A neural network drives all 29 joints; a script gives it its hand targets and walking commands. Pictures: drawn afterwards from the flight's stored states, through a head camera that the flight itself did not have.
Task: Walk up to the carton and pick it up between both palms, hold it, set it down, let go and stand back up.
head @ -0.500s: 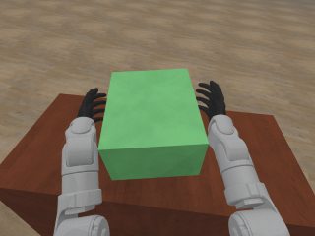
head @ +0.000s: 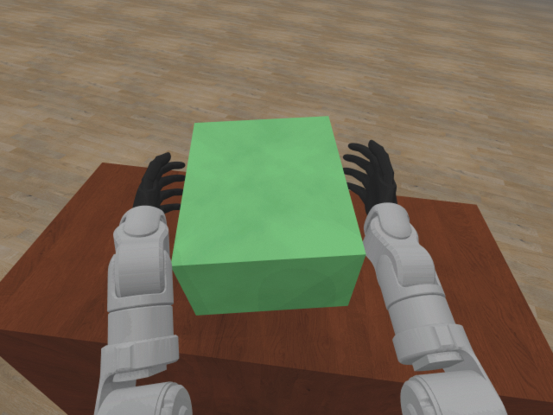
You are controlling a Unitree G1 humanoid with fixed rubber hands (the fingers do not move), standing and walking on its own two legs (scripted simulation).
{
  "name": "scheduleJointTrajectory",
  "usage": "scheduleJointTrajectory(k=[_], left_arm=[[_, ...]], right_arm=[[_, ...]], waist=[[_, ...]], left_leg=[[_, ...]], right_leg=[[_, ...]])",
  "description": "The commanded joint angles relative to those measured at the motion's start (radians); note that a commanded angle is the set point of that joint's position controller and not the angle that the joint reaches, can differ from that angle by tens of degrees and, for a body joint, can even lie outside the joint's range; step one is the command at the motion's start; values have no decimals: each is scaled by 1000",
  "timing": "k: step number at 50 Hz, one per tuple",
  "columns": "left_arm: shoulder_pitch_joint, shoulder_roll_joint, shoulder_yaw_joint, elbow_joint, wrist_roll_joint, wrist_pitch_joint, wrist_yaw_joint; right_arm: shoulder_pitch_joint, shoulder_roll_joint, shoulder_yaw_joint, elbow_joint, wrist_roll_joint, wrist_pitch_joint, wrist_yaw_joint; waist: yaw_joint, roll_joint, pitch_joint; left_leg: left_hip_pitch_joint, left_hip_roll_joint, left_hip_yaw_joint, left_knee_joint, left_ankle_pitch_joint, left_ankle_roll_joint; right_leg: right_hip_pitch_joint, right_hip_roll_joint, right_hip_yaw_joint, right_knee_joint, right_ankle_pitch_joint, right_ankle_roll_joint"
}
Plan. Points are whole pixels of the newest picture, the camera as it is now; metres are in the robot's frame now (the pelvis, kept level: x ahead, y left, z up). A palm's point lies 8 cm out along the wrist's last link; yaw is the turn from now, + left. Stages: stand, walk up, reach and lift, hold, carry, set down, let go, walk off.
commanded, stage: hold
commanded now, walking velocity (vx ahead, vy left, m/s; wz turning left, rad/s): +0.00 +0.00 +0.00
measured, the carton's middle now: (266, 209) +0.40 +0.00 +0.12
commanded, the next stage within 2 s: none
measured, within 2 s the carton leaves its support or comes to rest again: neither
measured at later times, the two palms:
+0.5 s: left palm (152, 212) +0.35 +0.16 +0.16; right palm (379, 201) +0.35 -0.15 +0.17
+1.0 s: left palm (153, 214) +0.35 +0.16 +0.16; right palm (379, 207) +0.35 -0.15 +0.16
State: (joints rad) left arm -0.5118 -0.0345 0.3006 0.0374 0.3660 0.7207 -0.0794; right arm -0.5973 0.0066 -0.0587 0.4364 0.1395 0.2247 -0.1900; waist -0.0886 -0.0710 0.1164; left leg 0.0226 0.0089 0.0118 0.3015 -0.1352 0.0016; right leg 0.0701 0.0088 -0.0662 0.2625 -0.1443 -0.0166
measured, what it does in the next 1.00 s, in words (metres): stands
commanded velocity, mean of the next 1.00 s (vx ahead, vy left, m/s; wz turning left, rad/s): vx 0.00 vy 0.00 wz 0.00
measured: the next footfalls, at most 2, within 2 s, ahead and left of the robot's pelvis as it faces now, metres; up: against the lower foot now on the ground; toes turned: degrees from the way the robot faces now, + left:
none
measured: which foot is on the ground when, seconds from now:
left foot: down 0.00-1.00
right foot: down 0.00-1.00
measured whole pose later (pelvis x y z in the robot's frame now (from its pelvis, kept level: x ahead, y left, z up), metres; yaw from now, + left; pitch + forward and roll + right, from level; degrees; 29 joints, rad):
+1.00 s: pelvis -0.01 +0.00 +0.00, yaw +0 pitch -12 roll +0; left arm -0.55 -0.06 0.34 0.08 0.41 0.74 -0.08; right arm -0.61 0.03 -0.08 0.49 0.09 0.18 -0.18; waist -0.09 -0.07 0.15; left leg 0.04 0.01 0.03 0.28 -0.12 0.00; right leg 0.08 0.01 -0.08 0.27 -0.14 -0.02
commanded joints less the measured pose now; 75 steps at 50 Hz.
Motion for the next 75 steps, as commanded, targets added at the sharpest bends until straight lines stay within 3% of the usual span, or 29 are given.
scheduleJointTrajectory(k=[1, 3, 9, 11, 13, 16, 18, 19, 21, 24, 28, 32, 36, 38, 42, 47, 49, 52, 53, 56, 59, 62, 63, 65, 67, 70, 71, 74, 75], left_arm=[[-604, -422, -440, -136, -139, -78, -131], [-655, -412, -426, -144, -116, -77, -133], [-643, -435, -461, -190, -147, -89, -121], [-641, -431, -402, -99, -121, -81, -130], [-658, -411, -407, -133, -134, -88, -136], [-710, -438, -408, -140, -130, -102, -126], [-706, -421, -413, -93, -132, -99, -122], [-723, -442, -437, -166, -149, -104, -124], [-731, -427, -442, -163, -153, -111, -116], [-677, -416, -402, -104, -117, -94, -128], [-643, -414, -388, -98, -116, -88, -140], [-661, -408, -402, -139, -116, -91, -150], [-684, -417, -405, -131, -108, -85, -146], [-706, -475, -489, -222, -171, -98, -130], [-625, -416, -403, -153, -99, -84, -129], [-725, -441, -431, -150, -132, -98, -129], [-648, -420, -389, -82, -127, -89, -127], [-724, -437, -413, -109, -125, -99, -122], [-698, -405, -401, -147, -114, -103, -119], [-646, -406, -372, -129, -109, -100, -140], [-639, -425, -416, -176, -115, -89, -138], [-658, -409, -401, -190, -116, -91, -143], [-662, -424, -422, -179, -143, -94, -145], [-689, -410, -432, -153, -133, -91, -143], [-653, -426, -413, -171, -122, -82, -148], [-664, -449, -485, -207, -154, -87, -136], [-644, -416, -423, -166, -111, -85, -136], [-654, -405, -396, -147, -103, -82, -143], [-665, -387, -395, -165, -113, -90, -136]], right_arm=[[-612, 436, 394, -238, 40, -34, 103], [-670, 444, 363, -226, 40, -36, 114], [-664, 455, 429, -289, 46, -53, 115], [-685, 460, 387, -234, 13, -49, 118], [-648, 474, 376, -229, 14, -50, 120], [-694, 482, 386, -203, 14, -63, 129], [-706, 462, 360, -196, -6, -65, 128], [-699, 484, 359, -230, 2, -78, 131], [-714, 498, 381, -237, 6, -83, 130], [-643, 462, 334, -148, 5, -64, 126], [-670, 460, 353, -191, -10, -70, 118], [-607, 471, 365, -178, -7, -67, 107], [-652, 448, 355, -171, -14, -76, 123], [-660, 451, 386, -270, 12, -101, 127], [-626, 437, 378, -191, 8, -84, 128], [-673, 448, 331, -199, -24, -102, 139], [-708, 451, 343, -197, -25, -103, 141], [-715, 468, 328, -165, -22, -106, 143], [-714, 483, 370, -208, -4, -109, 138], [-624, 474, 371, -160, -30, -92, 127], [-621, 484, 385, -193, 6, -95, 115], [-603, 467, 405, -185, 14, -84, 111], [-645, 468, 401, -260, 17, -95, 110], [-658, 458, 373, -216, -5, -88, 112], [-603, 444, 370, -192, 1, -79, 116], [-632, 425, 368, -258, 4, -93, 119], [-629, 452, 384, -217, 6, -88, 123], [-639, 447, 361, -203, -14, -90, 125], [-651, 464, 368, -237, -17, -97, 132]], waist=[[-20, 75, -376], [-15, 89, -373], [1, 83, -493], [10, 58, -387], [-9, 54, -400], [15, 59, -475], [5, 66, -430], [-16, 87, -490], [6, 89, -506], [-11, 92, -401], [-8, 54, -421], [-35, 90, -397], [0, 111, -407], [-30, 125, -518], [7, 92, -402], [-25, 93, -438], [17, 49, -402], [-7, 92, -429], [21, 87, -478], [-4, 40, -453], [-16, 102, -485], [-9, 103, -455], [-21, 76, -463], [-29, 90, -415], [-20, 101, -389], [-53, 140, -457], [-8, 102, -431], [-14, 79, -380], [17, 53, -410]], left_leg=[[101, -40, 54, -16, 219, -14], [99, -31, 52, -34, 165, -22], [149, -36, 55, 7, 311, -32], [108, -40, 72, -35, 175, -6], [92, -43, 75, -39, 146, 1], [108, -31, 68, -43, 151, -6], [91, -34, 67, -47, 115, -13], [106, -36, 71, -32, 166, -12], [98, -41, 71, -29, 150, -5], [88, -45, 71, -34, 101, 3], [100, -38, 77, -35, 150, -3], [125, -39, 75, -13, 236, -13], [113, -29, 78, -35, 171, -21], [176, -8, 54, -8, 314, -48], [143, -28, 74, -22, 231, -22], [125, -27, 76, -34, 163, -24], [94, -24, 75, -59, 107, 3], [114, -26, 71, -51, 131, -14], [136, -33, 84, -28, 159, -3], [109, -46, 88, -30, 176, 15], [146, -42, 88, -12, 231, -9], [144, -47, 80, 2, 249, -14], [122, -39, 78, -4, 228, -17], [106, -36, 74, -28, 167, -14], [132, -36, 81, -23, 211, -15], [175, -18, 52, -5, 312, -47], [155, -28, 75, -11, 242, -24], [99, -34, 77, -36, 163, -6], [104, -18, 80, -45, 153, -5]], right_leg=[[100, 39, -44, -6, 201, 59], [77, 39, -51, -19, 127, 51], [113, 47, -43, 8, 286, 58], [69, 35, -45, -31, 127, 53], [91, 28, -50, -19, 158, 62], [96, 39, -55, -13, 105, 52], [65, 31, -54, -16, 96, 59], [93, 27, -51, -4, 159, 59], [98, 21, -47, 4, 163, 62], [71, 26, -43, -15, 103, 60], [101, 27, -55, -8, 172, 72], [106, 24, -45, -2, 276, 64], [85, 33, -60, -13, 117, 52], [80, 48, -65, 7, 186, 43], [95, 37, -53, -13, 176, 49], [77, 39, -65, -16, 99, 45], [57, 24, -49, -31, 67, 51], [57, 29, -64, -17, 87, 49], [80, 24, -53, -8, 149, 62], [131, 18, -40, -8, 234, 70], [140, 22, -53, 2, 263, 69], [138, 21, -47, 9, 299, 72], [131, 25, -49, 9, 275, 72], [100, 29, -67, -6, 181, 60], [86, 32, -55, -16, 173, 53], [79, 42, -66, -4, 220, 46], [109, 29, -52, -13, 217, 56], [103, 27, -56, -23, 142, 52], [102, 35, -63, -9, 125, 51]])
